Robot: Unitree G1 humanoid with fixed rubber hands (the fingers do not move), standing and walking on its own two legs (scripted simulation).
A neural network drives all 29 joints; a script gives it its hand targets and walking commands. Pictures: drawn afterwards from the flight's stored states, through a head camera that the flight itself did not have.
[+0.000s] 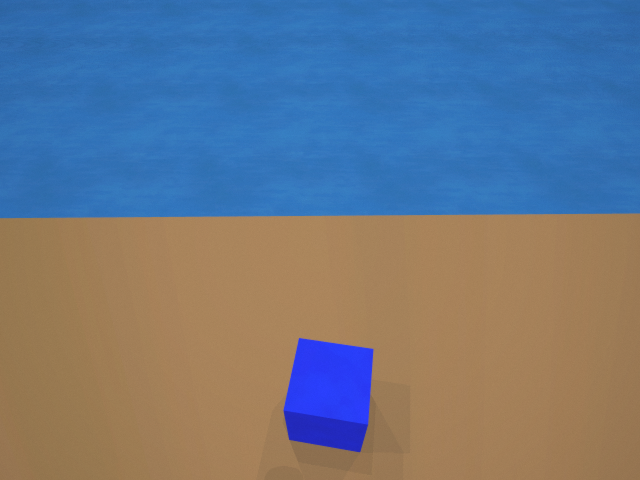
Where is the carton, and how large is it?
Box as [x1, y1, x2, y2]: [283, 338, 372, 451]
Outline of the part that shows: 299,338 283,410 289,439 359,451 367,426 372,349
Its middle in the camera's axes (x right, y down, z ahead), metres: +0.03 +0.45 +1.11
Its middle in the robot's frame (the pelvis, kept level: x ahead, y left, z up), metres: +0.47 -0.01 -0.65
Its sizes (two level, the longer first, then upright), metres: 0.210 0.200 0.250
